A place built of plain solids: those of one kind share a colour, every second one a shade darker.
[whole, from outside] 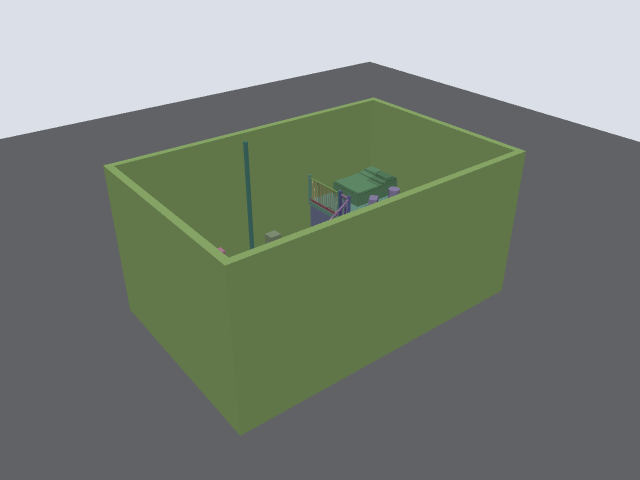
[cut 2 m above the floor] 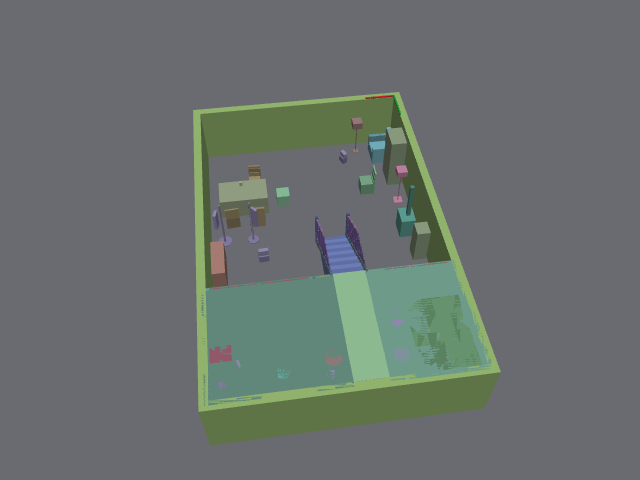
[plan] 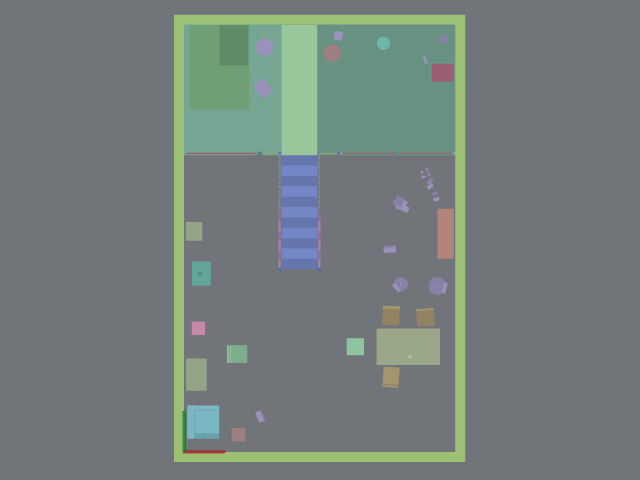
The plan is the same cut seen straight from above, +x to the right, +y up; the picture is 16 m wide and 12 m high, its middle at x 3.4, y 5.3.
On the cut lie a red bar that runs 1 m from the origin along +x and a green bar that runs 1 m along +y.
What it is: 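A dwelling of one tall room, 6.8 x 10.7 m inside and 5.3 m high, with a sleeping gallery 2.02 m up across one short end and a free-standing straight stair of 12 risers to it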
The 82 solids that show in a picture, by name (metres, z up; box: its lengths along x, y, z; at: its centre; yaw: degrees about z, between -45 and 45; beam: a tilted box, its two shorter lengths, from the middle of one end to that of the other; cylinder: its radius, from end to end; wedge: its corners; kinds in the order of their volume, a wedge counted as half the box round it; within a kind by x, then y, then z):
{
 "wall_1": {"box": [0.25, 11.19, 5.5], "at": [-0.12, 5.34, 2.7]},
 "wall_2": {"box": [7.28, 0.25, 5.5], "at": [3.39, -0.12, 2.7]},
 "wall_3": {"box": [7.28, 0.25, 5.5], "at": [3.39, 10.81, 2.7]},
 "wall_4": {"box": [0.25, 11.19, 5.5], "at": [6.91, 5.34, 2.7]},
 "plinth_1": {"box": [2.45, 3.17, 1.9], "at": [1.22, 9.1, 0.9]},
 "step_1": {"box": [0.9, 0.78, 0.22], "at": [2.89, 4.96, 0.06]},
 "step_2": {"box": [0.9, 0.78, 0.39], "at": [2.89, 5.22, 0.14]},
 "step_3": {"box": [0.9, 0.78, 0.55], "at": [2.89, 5.48, 0.23]},
 "step_4": {"box": [0.9, 0.78, 0.72], "at": [2.89, 5.74, 0.31]},
 "step_5": {"box": [0.9, 0.78, 0.89], "at": [2.89, 5.99, 0.4]},
 "step_6": {"box": [0.9, 0.78, 1.06], "at": [2.89, 6.25, 0.48]},
 "step_7": {"box": [0.9, 0.78, 1.23], "at": [2.89, 6.51, 0.56]},
 "step_8": {"box": [0.9, 0.78, 1.39], "at": [2.89, 6.77, 0.65]},
 "step_9": {"box": [0.9, 0.78, 1.56], "at": [2.89, 7.03, 0.73]},
 "step_10": {"box": [0.9, 0.76, 1.73], "at": [2.89, 7.28, 0.81]},
 "step_11": {"box": [0.9, 0.5, 1.9], "at": [2.89, 7.41, 0.9]},
 "bedstead_gallery_bed_1": {"box": [0.72, 1.02, 0.62], "at": [0.52, 10.16, 2.27]},
 "bedstead_gallery_bed_2": {"box": [0.7, 0.78, 0.67], "at": [0.53, 10.26, 2.3]},
 "bedstead_gallery_bed_3": {"box": [0.6, 0.4, 0.77], "at": [0.53, 10.35, 2.35]},
 "bedstead_gallery_bed_4": {"box": [1.5, 2.09, 0.57], "at": [0.88, 9.61, 2.25]},
 "bedstead_gallery_bed_5": {"box": [1.5, 2.11, 0.52], "at": [0.88, 9.62, 2.22]},
 "bedstead_gallery_bed_6": {"box": [1.43, 1.05, 0.62], "at": [0.9, 9.13, 2.27]},
 "bedstead_gallery_bed_7": {"box": [0.7, 0.8, 0.67], "at": [1.23, 10.28, 2.3]},
 "bedstead_gallery_bed_8": {"box": [0.6, 0.38, 0.77], "at": [1.23, 10.34, 2.35]},
 "bedstead_gallery_bed_9": {"box": [0.72, 1.02, 0.62], "at": [1.25, 10.16, 2.27]},
 "upper_floor_1": {"box": [2.57, 3.4, 0.18], "at": [1.16, 9.11, 1.93]},
 "upper_floor_2": {"box": [3.58, 3.4, 0.18], "at": [5.12, 9.11, 1.93]},
 "slotfit_loft_table_1": {"box": [1.59, 0.92, 0.8], "at": [5.61, 2.63, 0.35]},
 "slotfit_storage_1": {"box": [0.42, 0.47, 1.3], "at": [0.25, 5.51, 0.6]},
 "slotfit_storage_2": {"box": [0.52, 0.81, 1.94], "at": [0.31, 1.93, 0.92]},
 "upper_floor_head_1": {"box": [0.9, 3.27, 0.18], "at": [2.89, 9.05, 1.93]},
 "slotfit_wall_table_1": {"box": [0.41, 1.25, 0.9], "at": [6.54, 5.45, 0.4]},
 "slotfit_seat_1": {"box": [0.17, 0.84, 0.98], "at": [0.17, 0.75, 0.44]},
 "slotfit_seat_2": {"box": [0.4, 0.12, 0.71], "at": [0.28, 0.39, 0.3]},
 "slotfit_seat_3": {"box": [0.8, 0.14, 0.71], "at": [0.48, 1.1, 0.3]},
 "slotfit_seat_4": {"box": [0.6, 0.57, 0.45], "at": [0.58, 0.74, 0.18]},
 "slotfit_seat_5": {"box": [0.4, 0.12, 0.71], "at": [0.68, 0.39, 0.3]},
 "slotfit_loft_chair_1": {"box": [0.4, 0.025, 0.84], "at": [5.16, 1.68, 0.37], "yaw": -4.4},
 "slotfit_loft_chair_2": {"box": [0.35, 0.025, 0.69], "at": [5.16, 1.7, 0.29], "yaw": -4.4},
 "slotfit_loft_chair_3": {"box": [0.4, 0.44, 0.52], "at": [5.18, 1.91, 0.21], "yaw": -4.4},
 "slotfit_loft_chair_4": {"box": [0.43, 0.46, 0.49], "at": [5.18, 3.4, 0.2], "yaw": -2.0},
 "slotfit_loft_chair_5": {"box": [0.43, 0.05, 0.92], "at": [5.19, 3.63, 0.41], "yaw": -2.0},
 "slotfit_loft_chair_6": {"box": [0.44, 0.05, 0.92], "at": [6.02, 3.56, 0.41], "yaw": 4.1},
 "slotfit_loft_chair_7": {"box": [0.44, 0.44, 0.5], "at": [6.04, 3.37, 0.2], "yaw": 4.1},
 "clutter_clhall_1": {"box": [0.13, 0.28, 0.46], "at": [1.89, 0.89, 0.18], "yaw": 23.1},
 "clutter_clhall_2": {"box": [0.16, 0.28, 0.28], "at": [1.91, 0.89, 0.09], "yaw": 23.1},
 "clutter_clhall_3": {"box": [0.32, 0.42, 0.42], "at": [1.97, 9.09, 2.18], "yaw": 37.4},
 "clutter_clhall_4": {"cylinder": 0.22, "from": [2.02, 10.13, 1.97], "to": [2.02, 10.13, 2.47]},
 "clutter_clhall_5": {"box": [0.22, 0.22, 0.59], "at": [3.86, 10.4, 2.26], "yaw": -10.3},
 "clutter_clhall_6": {"box": [0.31, 0.13, 0.52], "at": [5.15, 5.05, 0.21], "yaw": 4.2},
 "clutter_clhall_7": {"box": [0.32, 0.15, 0.31], "at": [5.15, 5.09, 0.1], "yaw": 4.2},
 "clutter_clhall_8": {"box": [0.09, 0.25, 0.75], "at": [5.31, 4.1, 1.0], "yaw": 39.1},
 "clutter_clhall_9": {"box": [0.21, 0.15, 0.13], "at": [5.39, 6.31, 0.01], "yaw": -26.0},
 "clutter_clhall_10": {"cylinder": 0.18, "from": [5.42, 4.19, -0.05], "to": [5.42, 4.19, 0.02]},
 "clutter_clhall_11": {"cylinder": 0.027, "from": [5.42, 4.19, -0.05], "to": [5.42, 4.19, 1.75]},
 "clutter_clhall_12": {"cylinder": 0.22, "from": [6.34, 4.15, -0.05], "to": [6.34, 4.15, 0.02]},
 "clutter_clhall_13": {"box": [0.05, 0.05, 1.76], "at": [6.34, 4.15, 0.83], "yaw": -42.5},
 "clutter_clhall_14": {"cylinder": 0.12, "from": [6.47, 10.33, 1.97], "to": [6.47, 10.33, 2.48]},
 "clutter_clhall_15": {"box": [0.1, 0.27, 0.62], "at": [6.52, 4.1, 1.04], "yaw": -13.9},
 "stove_1": {"box": [0.12, 0.12, 4.56], "at": [0.4, 4.46, 3.02]},
 "stove_2": {"box": [0.47, 0.61, 0.8], "at": [0.43, 4.46, 0.35]},
 "slotfit_gallery_storage_1": {"box": [0.55, 0.45, 1.05], "at": [6.47, 9.48, 2.49]},
 "guard_string_1": {"wedge": [[2.37, 4.57, -0.02], [2.37, 4.57, 0.2], [2.37, 7.46, 1.86], [2.37, 7.46, 2.08], [2.41, 4.57, -0.02], [2.41, 4.57, 0.2], [2.41, 7.46, 1.86], [2.41, 7.46, 2.08]]},
 "guard_string_2": {"wedge": [[3.36, 4.57, -0.02], [3.36, 4.57, 0.2], [3.36, 7.46, 1.86], [3.36, 7.46, 2.08], [3.4, 4.57, -0.02], [3.4, 4.57, 0.2], [3.4, 7.46, 1.86], [3.4, 7.46, 2.08]]},
 "slotfit_known_1": {"box": [0.05, 0.45, 0.97], "at": [1.1, 2.45, 0.43]},
 "slotfit_known_2": {"box": [0.46, 0.45, 0.51], "at": [1.35, 2.45, 0.21]},
 "slotfit_known_3": {"box": [0.43, 0.43, 0.53], "at": [4.28, 2.63, 0.21]},
 "slotfit_hallpiece_corner_1": {"box": [0.34, 0.34, 0.25], "at": [1.36, 0.43, 1.31]},
 "slotfit_hallpiece_corner_2": {"cylinder": 0.22, "from": [3.71, 9.97, 1.97], "to": [3.71, 9.97, 2.37]},
 "slotfit_gallery_seat_1": {"cylinder": 0.17, "from": [4.99, 10.22, 1.97], "to": [4.99, 10.22, 2.63]},
 "guard_newel_1": {"box": [0.09, 0.09, 1.15], "at": [1.92, 7.46, 2.54]},
 "guard_newel_2": {"box": [0.09, 0.09, 1.27], "at": [2.39, 4.57, 0.58]},
 "guard_newel_3": {"box": [0.09, 0.09, 1.26], "at": [2.39, 7.46, 2.49]},
 "guard_newel_4": {"box": [0.09, 0.09, 1.27], "at": [3.38, 4.57, 0.58]},
 "slotfit_corner_1": {"box": [0.3, 0.3, 0.07], "at": [0.36, 3.09, -0.01]},
 "slotfit_corner_2": {"box": [0.33, 0.33, 0.21], "at": [0.36, 3.09, 1.36]},
 "gal_guard_board_1": {"box": [1.79, 0.04, 0.15], "at": [0.94, 7.46, 2.04]},
 "gal_guard_board_2": {"box": [1.4, 0.04, 0.15], "at": [4.64, 7.46, 2.04]},
 "gal_guard_board_3": {"box": [1.4, 0.04, 0.15], "at": [6.04, 7.46, 2.04]},
 "gal_guard_newel_1": {"box": [0.09, 0.09, 1.15], "at": [0.04, 7.46, 2.54]},
 "gal_guard_newel_2": {"box": [0.09, 0.09, 1.15], "at": [1.83, 7.46, 2.54]},
 "gal_guard_rail_1": {"box": [1.79, 0.06, 0.044], "at": [0.94, 7.46, 2.99]}
}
